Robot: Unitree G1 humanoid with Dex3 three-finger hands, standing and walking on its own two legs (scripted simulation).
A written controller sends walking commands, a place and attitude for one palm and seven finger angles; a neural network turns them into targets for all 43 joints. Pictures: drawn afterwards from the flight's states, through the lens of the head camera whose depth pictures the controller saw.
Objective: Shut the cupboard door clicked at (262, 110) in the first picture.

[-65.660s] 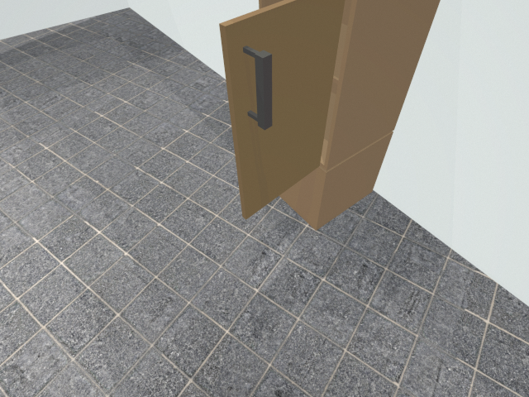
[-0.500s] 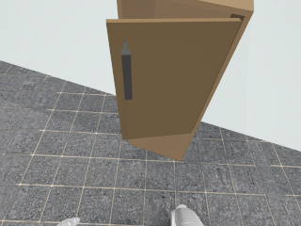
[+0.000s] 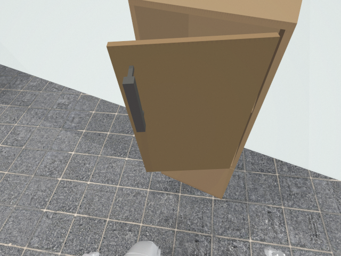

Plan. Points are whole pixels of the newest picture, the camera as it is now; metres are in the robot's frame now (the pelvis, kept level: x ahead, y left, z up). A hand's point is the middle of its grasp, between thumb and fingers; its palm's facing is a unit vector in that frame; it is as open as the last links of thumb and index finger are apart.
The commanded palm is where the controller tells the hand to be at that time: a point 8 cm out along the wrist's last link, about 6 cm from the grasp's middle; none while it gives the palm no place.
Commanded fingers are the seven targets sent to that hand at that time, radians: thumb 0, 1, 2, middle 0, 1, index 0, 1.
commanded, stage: come to a stop and stand still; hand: left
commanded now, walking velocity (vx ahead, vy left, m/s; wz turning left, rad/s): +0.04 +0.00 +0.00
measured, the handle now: (136, 101) +0.45 +0.12 +0.11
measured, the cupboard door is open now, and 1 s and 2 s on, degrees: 27 27 27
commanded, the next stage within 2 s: look again from close up in 0.88 s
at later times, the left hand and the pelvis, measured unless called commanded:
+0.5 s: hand out of the picture -0.04 +0.26 -0.18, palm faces +0.02 -0.98 -0.20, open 7.3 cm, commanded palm none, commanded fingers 0.00 0.90 0.90 -0.20 -0.30 -0.20 -0.30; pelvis -0.04 +0.08 +0.00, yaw -2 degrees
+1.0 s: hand out of the picture -0.07 +0.23 -0.18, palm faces +0.01 -0.99 -0.16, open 7.3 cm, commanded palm none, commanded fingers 0.00 0.90 0.90 -0.20 -0.30 -0.20 -0.30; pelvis -0.06 +0.08 +0.00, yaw -2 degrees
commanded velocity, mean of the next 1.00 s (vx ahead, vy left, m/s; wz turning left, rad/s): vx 0.00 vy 0.00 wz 0.00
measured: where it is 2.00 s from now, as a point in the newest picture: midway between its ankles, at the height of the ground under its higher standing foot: outside the picture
